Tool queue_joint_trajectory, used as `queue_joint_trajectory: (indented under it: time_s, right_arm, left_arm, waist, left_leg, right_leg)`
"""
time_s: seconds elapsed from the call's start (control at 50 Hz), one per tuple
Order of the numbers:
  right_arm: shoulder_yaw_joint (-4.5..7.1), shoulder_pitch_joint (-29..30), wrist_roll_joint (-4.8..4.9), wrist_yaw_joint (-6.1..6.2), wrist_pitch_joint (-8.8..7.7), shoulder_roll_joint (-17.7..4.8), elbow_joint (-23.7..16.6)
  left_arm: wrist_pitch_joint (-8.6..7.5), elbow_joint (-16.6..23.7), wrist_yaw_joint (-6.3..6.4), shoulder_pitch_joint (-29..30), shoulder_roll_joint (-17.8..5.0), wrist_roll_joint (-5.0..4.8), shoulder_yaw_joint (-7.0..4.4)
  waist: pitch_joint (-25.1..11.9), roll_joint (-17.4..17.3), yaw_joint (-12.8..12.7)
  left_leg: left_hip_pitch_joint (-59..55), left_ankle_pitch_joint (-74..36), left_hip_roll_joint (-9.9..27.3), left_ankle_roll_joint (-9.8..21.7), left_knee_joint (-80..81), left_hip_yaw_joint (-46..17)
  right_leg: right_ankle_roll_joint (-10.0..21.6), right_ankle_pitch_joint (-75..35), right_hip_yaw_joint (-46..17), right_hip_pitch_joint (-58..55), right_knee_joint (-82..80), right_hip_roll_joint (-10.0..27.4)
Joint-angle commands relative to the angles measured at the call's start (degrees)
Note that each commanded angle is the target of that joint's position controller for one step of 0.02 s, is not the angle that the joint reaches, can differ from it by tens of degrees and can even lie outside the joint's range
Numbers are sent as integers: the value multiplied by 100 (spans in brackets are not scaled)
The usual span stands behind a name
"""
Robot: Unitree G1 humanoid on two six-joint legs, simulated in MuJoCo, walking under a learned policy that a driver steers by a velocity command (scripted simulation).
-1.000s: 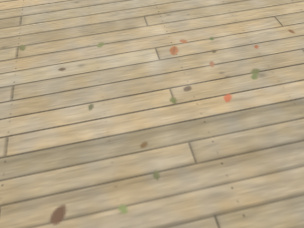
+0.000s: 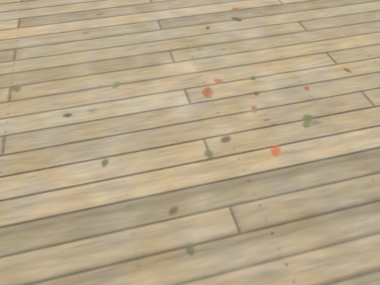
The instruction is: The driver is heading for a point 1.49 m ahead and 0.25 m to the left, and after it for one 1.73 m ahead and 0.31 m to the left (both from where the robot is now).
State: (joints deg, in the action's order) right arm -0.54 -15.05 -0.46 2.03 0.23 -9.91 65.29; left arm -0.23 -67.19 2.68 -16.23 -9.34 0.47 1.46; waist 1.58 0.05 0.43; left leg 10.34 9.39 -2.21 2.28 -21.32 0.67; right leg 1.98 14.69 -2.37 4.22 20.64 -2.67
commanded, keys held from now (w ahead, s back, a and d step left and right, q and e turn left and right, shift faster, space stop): no key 0.98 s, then w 0.02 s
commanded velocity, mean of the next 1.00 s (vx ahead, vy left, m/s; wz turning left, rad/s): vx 0.00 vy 0.00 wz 0.00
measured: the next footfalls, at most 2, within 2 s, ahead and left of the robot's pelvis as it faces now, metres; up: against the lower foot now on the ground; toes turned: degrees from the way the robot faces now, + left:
left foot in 1.32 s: +0.16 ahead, +0.12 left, +0.00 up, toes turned +3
right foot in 1.80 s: +0.50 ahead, -0.01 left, +0.00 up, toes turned -4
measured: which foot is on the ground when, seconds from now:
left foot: down 0.00-1.00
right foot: down 0.00-1.00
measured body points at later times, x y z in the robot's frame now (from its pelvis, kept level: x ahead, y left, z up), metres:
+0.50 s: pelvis +0.01 +0.00 +0.00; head +0.01 +0.00 +0.45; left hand -0.03 +0.21 -0.16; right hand -0.01 -0.22 -0.16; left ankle +0.02 +0.09 -0.75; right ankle -0.04 -0.10 -0.75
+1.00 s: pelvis +0.01 -0.01 +0.00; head +0.02 -0.01 +0.45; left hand -0.03 +0.20 -0.16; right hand -0.01 -0.22 -0.17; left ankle +0.02 +0.10 -0.75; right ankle -0.04 -0.10 -0.75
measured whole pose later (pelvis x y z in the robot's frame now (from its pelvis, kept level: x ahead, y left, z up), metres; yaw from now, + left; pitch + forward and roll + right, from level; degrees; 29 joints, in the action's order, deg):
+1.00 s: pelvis +0.01 -0.01 +0.00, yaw +0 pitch -1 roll +0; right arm -0.4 -17.4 -0.4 2.5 -0.1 -7.5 67.3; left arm -1.1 -66.5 3.1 -20.3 -6.7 0.6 1.2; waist 1.4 0.1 0.5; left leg 10.5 11.2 -1.9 1.5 -22.8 0.2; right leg 2.6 16.3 -2.0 4.1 21.5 -2.9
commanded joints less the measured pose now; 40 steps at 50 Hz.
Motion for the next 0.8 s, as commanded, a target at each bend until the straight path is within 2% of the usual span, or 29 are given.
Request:
queue_joint_trajectory:
  time_s: [0.02,0.8]
  right_arm:
    - [66,-292,-1,19,-27,-474,-34]
    - [64,-626,2,59,-44,-188,173]
  left_arm:
    - [-26,21,17,-402,-446,0,-56]
    - [-86,46,47,-897,-154,6,-71]
  waist:
    - [275,14,-2]
    - [346,28,4]
  left_leg:
    - [-188,-337,694,103,320,-709]
    - [-161,-567,682,83,152,-660]
  right_leg:
    - [157,-602,-536,616,-411,667]
    - [180,-890,-504,595,-316,691]
Velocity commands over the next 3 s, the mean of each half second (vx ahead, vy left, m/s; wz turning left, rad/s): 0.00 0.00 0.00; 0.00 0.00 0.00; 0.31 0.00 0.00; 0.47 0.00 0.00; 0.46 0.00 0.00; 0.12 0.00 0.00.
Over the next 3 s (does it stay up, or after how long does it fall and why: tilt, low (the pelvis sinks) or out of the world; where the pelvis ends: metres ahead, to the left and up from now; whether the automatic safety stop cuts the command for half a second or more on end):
stays up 0.82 0.07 0.00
